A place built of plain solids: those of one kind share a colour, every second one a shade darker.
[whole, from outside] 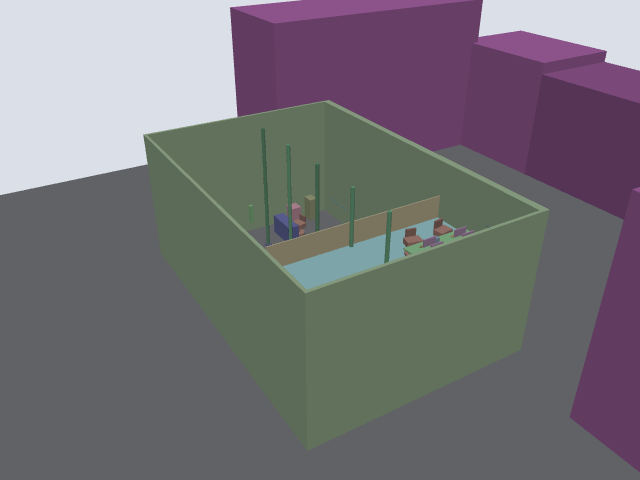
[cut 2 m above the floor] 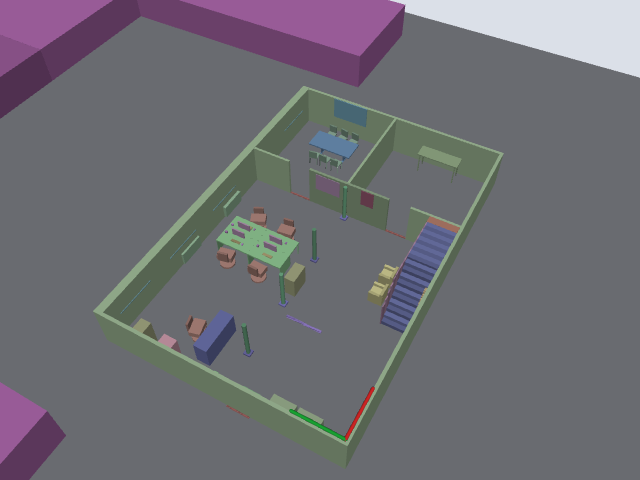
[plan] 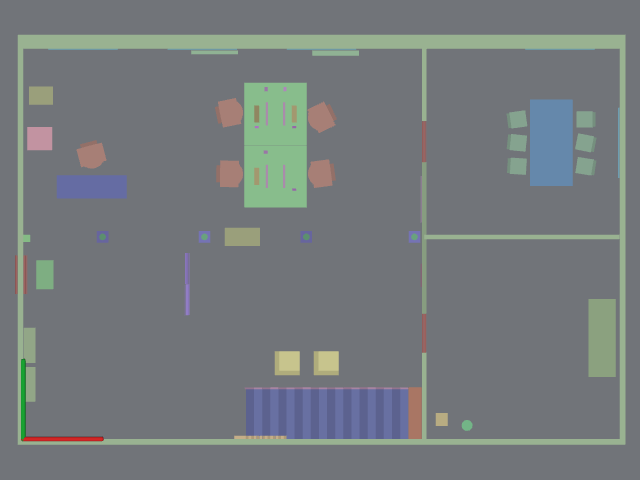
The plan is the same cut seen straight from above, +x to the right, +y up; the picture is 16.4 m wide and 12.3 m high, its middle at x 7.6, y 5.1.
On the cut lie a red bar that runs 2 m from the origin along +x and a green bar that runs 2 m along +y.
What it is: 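An old warehouse or works floor of two storeys fitted out as an office in the 2010s; 15.3 x 10.0 m, the upper floor cut back to a gallery 5.42 m deep at the east end, 3.97 m up; the hall 6.71 m high; one straight stair of 21 risers of 0.189 m along the south wall, 1.19 m clear between its wall rail and its guard; guards 0.97 m over the nosings and 1.09 m on the gallery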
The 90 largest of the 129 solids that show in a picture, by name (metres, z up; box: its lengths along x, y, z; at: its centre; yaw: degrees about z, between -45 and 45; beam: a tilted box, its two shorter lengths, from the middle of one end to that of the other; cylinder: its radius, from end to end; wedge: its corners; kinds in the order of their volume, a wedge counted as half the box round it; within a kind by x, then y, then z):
{
 "ring_works_1": {"box": [6.0, 15.91, 10.38], "at": [-6.83, 16.95, 5.14]},
 "ring_works_2": {"box": [7.56, 6.0, 7.54], "at": [-1.25, 27.41, 3.72]},
 "ring_works_3": {"box": [8.83, 6.0, 6.83], "at": [6.94, 27.41, 3.37]},
 "ring_works_4": {"box": [8.96, 6.0, 7.59], "at": [15.83, 27.41, 3.75]},
 "ring_works_5": {"box": [6.0, 15.91, 9.41], "at": [22.11, 16.95, 4.66]},
 "wall_1": {"box": [0.15, 10.3, 6.76], "at": [-0.07, 5.0, 3.33]},
 "wall_2": {"box": [15.58, 0.15, 6.76], "at": [7.64, -0.07, 3.33]},
 "wall_3": {"box": [15.58, 0.36, 6.76], "at": [7.64, 10.18, 3.33]},
 "wall_4": {"box": [0.12, 2.21, 3.72], "at": [10.27, 1.11, 1.81]},
 "wall_5": {"box": [0.12, 3.88, 3.72], "at": [10.27, 5.15, 1.81]},
 "wall_6": {"box": [0.12, 1.85, 3.72], "at": [10.27, 9.07, 1.81]},
 "wall_7": {"box": [5.01, 0.12, 3.72], "at": [12.78, 5.18, 1.81]},
 "wall_8": {"box": [0.15, 10.3, 6.76], "at": [15.36, 5.0, 3.33]},
 "gallery_level_1": {"box": [5.42, 10.01, 0.3], "at": [12.57, 5.0, 3.82]},
 "main_steps_1": {"box": [0.21, 1.28, 0.24], "at": [5.81, 0.64, 0.07]},
 "main_steps_2": {"box": [0.21, 1.28, 0.43], "at": [6.01, 0.64, 0.16]},
 "main_steps_3": {"box": [0.21, 1.28, 0.62], "at": [6.22, 0.64, 0.26]},
 "main_steps_4": {"box": [0.21, 1.28, 0.81], "at": [6.43, 0.64, 0.35]},
 "main_steps_5": {"box": [0.21, 1.28, 0.99], "at": [6.64, 0.64, 0.45]},
 "main_steps_6": {"box": [0.21, 1.28, 1.18], "at": [6.85, 0.64, 0.54]},
 "main_steps_7": {"box": [0.21, 1.28, 1.37], "at": [7.05, 0.64, 0.64]},
 "main_steps_8": {"box": [0.21, 1.28, 1.56], "at": [7.26, 0.64, 0.73]},
 "main_steps_9": {"box": [0.21, 1.28, 1.75], "at": [7.47, 0.64, 0.83]},
 "main_steps_10": {"box": [0.21, 1.28, 1.94], "at": [7.68, 0.64, 0.92]},
 "main_steps_11": {"box": [0.21, 1.28, 2.13], "at": [7.89, 0.64, 1.01]},
 "main_steps_12": {"box": [0.21, 1.28, 2.32], "at": [8.09, 0.64, 1.11]},
 "main_steps_13": {"box": [0.21, 1.28, 2.51], "at": [8.3, 0.64, 1.2]},
 "main_steps_14": {"box": [0.21, 1.28, 2.7], "at": [8.51, 0.64, 1.3]},
 "main_steps_15": {"box": [0.21, 1.28, 2.88], "at": [8.72, 0.64, 1.39]},
 "main_steps_16": {"box": [0.21, 1.28, 3.07], "at": [8.93, 0.64, 1.49]},
 "main_steps_17": {"box": [0.21, 1.28, 3.26], "at": [9.13, 0.64, 1.58]},
 "main_steps_18": {"box": [0.21, 1.28, 3.45], "at": [9.34, 0.64, 1.68]},
 "main_steps_19": {"box": [0.21, 1.28, 3.64], "at": [9.55, 0.64, 1.77]},
 "main_steps_20": {"box": [0.21, 1.28, 3.83], "at": [9.76, 0.64, 1.86]},
 "main_back_fill_1": {"box": [0.35, 1.32, 3.73], "at": [10.04, 0.66, 1.8]},
 "reception_counter_1": {"box": [1.8, 0.6, 1.1], "at": [1.75, 6.46, 0.5]},
 "shelf_1": {"box": [0.3, 0.9, 1.95], "at": [0.16, 1.4, 0.93]},
 "shelf_2": {"box": [0.3, 0.9, 1.95], "at": [0.16, 2.4, 0.93]},
 "task_chair_1": {"box": [0.44, 0.1, 0.5], "at": [1.67, 7.56, 0.79], "yaw": 14.7},
 "task_chair_2": {"box": [0.68, 0.48, 0.26], "at": [1.74, 7.28, 0.58], "yaw": 14.7},
 "task_chair_3": {"cylinder": 0.33, "from": [1.75, 7.26, 0.0], "to": [1.75, 7.26, 0.1]},
 "task_chair_4": {"box": [0.1, 0.44, 0.5], "at": [4.99, 6.8, 0.79], "yaw": -1.0},
 "task_chair_5": {"box": [0.1, 0.44, 0.5], "at": [5.0, 8.3, 0.79], "yaw": 11.5},
 "task_chair_6": {"box": [0.48, 0.68, 0.26], "at": [5.28, 6.79, 0.58], "yaw": -1.0},
 "task_chair_7": {"box": [0.48, 0.68, 0.26], "at": [5.28, 8.36, 0.58], "yaw": 11.5},
 "task_chair_8": {"cylinder": 0.33, "from": [5.3, 6.79, 0.0], "to": [5.3, 6.79, 0.1]},
 "task_chair_9": {"cylinder": 0.33, "from": [5.3, 8.36, 0.0], "to": [5.3, 8.36, 0.1]},
 "task_chair_10": {"cylinder": 0.33, "from": [7.62, 6.8, 0.0], "to": [7.62, 6.8, 0.1]},
 "task_chair_11": {"cylinder": 0.33, "from": [7.62, 8.23, 0.0], "to": [7.62, 8.23, 0.1]},
 "task_chair_12": {"box": [0.48, 0.68, 0.26], "at": [7.64, 6.8, 0.58], "yaw": 7.6},
 "task_chair_13": {"box": [0.48, 0.68, 0.26], "at": [7.64, 8.24, 0.58], "yaw": 26.1},
 "task_chair_14": {"box": [0.1, 0.44, 0.5], "at": [7.9, 8.37, 0.79], "yaw": 26.1},
 "task_chair_15": {"box": [0.1, 0.44, 0.5], "at": [7.93, 6.84, 0.79], "yaw": 7.6},
 "task_chair_16": {"box": [0.1, 0.44, 0.5], "at": [11.55, 8.52, 4.76], "yaw": 8.1},
 "task_chair_17": {"box": [0.1, 0.44, 0.5], "at": [11.56, 7.05, 4.76], "yaw": -14.2},
 "task_chair_18": {"box": [0.48, 0.68, 0.26], "at": [11.84, 6.98, 4.55], "yaw": -14.2},
 "task_chair_19": {"box": [0.48, 0.68, 0.26], "at": [11.84, 8.56, 4.55], "yaw": 8.1},
 "filing_cabinet_1": {"box": [0.62, 0.47, 1.37], "at": [0.45, 8.8, 0.64]},
 "filing_cabinet_2": {"box": [0.9, 0.47, 1.07], "at": [5.61, 5.18, 0.48]},
 "club_1": {"box": [0.12, 0.62, 0.63], "at": [6.5, 1.94, 0.27]},
 "club_2": {"box": [0.64, 0.12, 0.79], "at": [6.76, 1.69, 0.34]},
 "club_3": {"box": [0.64, 0.62, 0.48], "at": [6.76, 1.94, 0.19]},
 "club_4": {"box": [0.12, 0.62, 0.63], "at": [7.02, 1.94, 0.27]},
 "club_5": {"box": [0.12, 0.62, 0.63], "at": [7.5, 1.94, 0.27]},
 "club_6": {"box": [0.64, 0.12, 0.79], "at": [7.76, 1.69, 0.34]},
 "club_7": {"box": [0.64, 0.62, 0.48], "at": [7.76, 1.94, 0.19]},
 "club_8": {"box": [0.12, 0.62, 0.63], "at": [8.02, 1.94, 0.27]},
 "post_1": {"cylinder": 0.09, "from": [2.03, 5.18, 0.0], "to": [2.03, 5.18, 6.71]},
 "post_2": {"cylinder": 0.09, "from": [4.64, 5.18, 0.0], "to": [4.64, 5.18, 6.71]},
 "post_3": {"cylinder": 0.09, "from": [7.25, 5.18, 0.0], "to": [7.25, 5.18, 6.71]},
 "post_4": {"cylinder": 0.09, "from": [10.02, 5.18, 0.0], "to": [10.02, 5.18, 6.71]},
 "post_5": {"cylinder": 0.09, "from": [12.47, 5.18, 3.97], "to": [12.47, 5.18, 6.71]},
 "desk_1": {"box": [0.8, 1.6, 0.07], "at": [6.06, 6.73, 0.69]},
 "desk_2": {"box": [0.8, 1.6, 0.07], "at": [6.06, 8.33, 0.69]},
 "desk_3": {"box": [0.8, 1.6, 0.07], "at": [6.86, 6.73, 0.69]},
 "desk_4": {"box": [0.8, 1.6, 0.07], "at": [6.86, 8.33, 0.69]},
 "desk_5": {"box": [0.8, 1.6, 0.07], "at": [12.62, 6.98, 4.66]},
 "desk_6": {"box": [0.8, 1.6, 0.07], "at": [12.62, 8.58, 4.66]},
 "gallery_guard_1": {"box": [0.05, 8.73, 1.14], "at": [9.88, 5.64, 4.49]},
 "printer_1": {"box": [0.64, 0.6, 1.09], "at": [0.42, 7.7, 0.49]},
 "meeting_table_1": {"box": [1.1, 2.22, 0.07], "at": [13.53, 7.59, 0.7]},
 "radiator_1": {"box": [1.2, 0.1, 0.6], "at": [4.9, 9.91, 0.42]},
 "radiator_2": {"box": [1.2, 0.14, 0.6], "at": [8.0, 9.89, 0.42]},
 "water_cooler_1": {"box": [0.31, 0.33, 1.03], "at": [10.72, 0.5, 0.47]},
 "water_cooler_2": {"cylinder": 0.14, "from": [10.72, 0.5, 0.98], "to": [10.72, 0.5, 1.4]},
 "whiteboard_1": {"box": [0.04, 1.8, 1.2], "at": [15.26, 7.59, 1.5]},
 "bar_table_1": {"box": [0.7, 2.0, 0.06], "at": [14.83, 2.59, 1.05]},
 "extinguisher_hold_1": {"box": [0.2, 0.19, 1.05], "at": [0.08, 5.14, 1.07]},
 "pinboard_1": {"box": [0.024, 1.2, 0.9], "at": [10.19, 6.14, 1.45]},
 "doormat_hold_1": {"box": [0.45, 0.75, 0.06], "at": [0.55, 4.21, -0.02]}
}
